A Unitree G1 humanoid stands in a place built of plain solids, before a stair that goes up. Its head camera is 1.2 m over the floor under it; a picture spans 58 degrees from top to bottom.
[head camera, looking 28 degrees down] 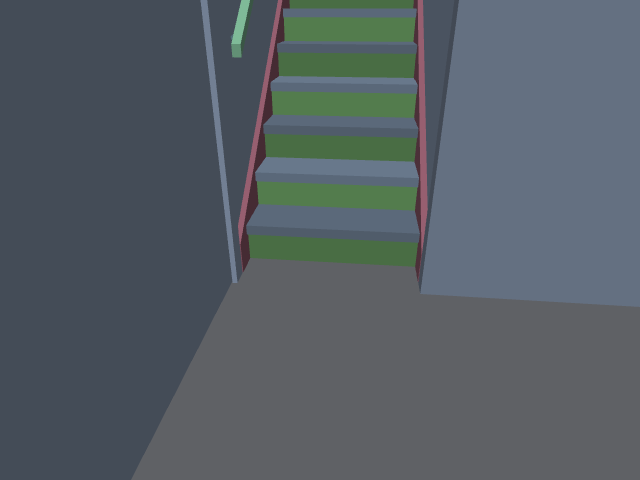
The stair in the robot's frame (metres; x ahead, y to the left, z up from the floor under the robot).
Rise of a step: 0.20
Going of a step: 0.26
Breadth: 0.89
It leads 6 degrees to the right of straight ahead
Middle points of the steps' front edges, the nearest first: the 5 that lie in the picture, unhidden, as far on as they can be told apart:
1.98 -0.06 0.21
2.23 -0.08 0.41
2.49 -0.11 0.61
2.75 -0.14 0.81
3.01 -0.17 1.01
